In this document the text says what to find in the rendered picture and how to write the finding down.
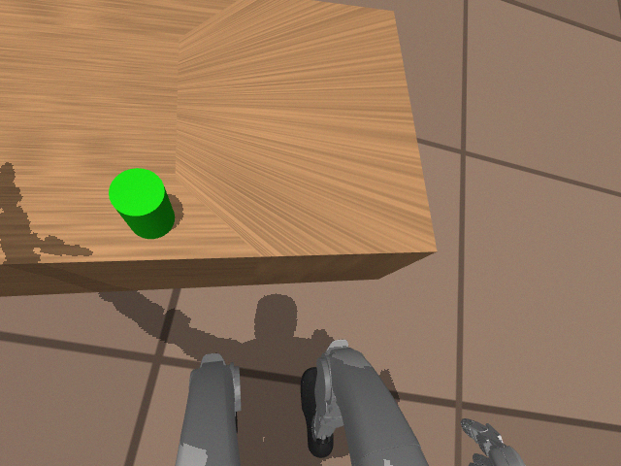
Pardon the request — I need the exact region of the right robot hand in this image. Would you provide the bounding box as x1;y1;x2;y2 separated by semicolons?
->
461;418;526;466

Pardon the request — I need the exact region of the can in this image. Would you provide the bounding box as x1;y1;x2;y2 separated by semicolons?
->
109;168;175;239

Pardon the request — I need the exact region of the right robot foot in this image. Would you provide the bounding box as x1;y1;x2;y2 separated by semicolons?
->
301;367;334;458

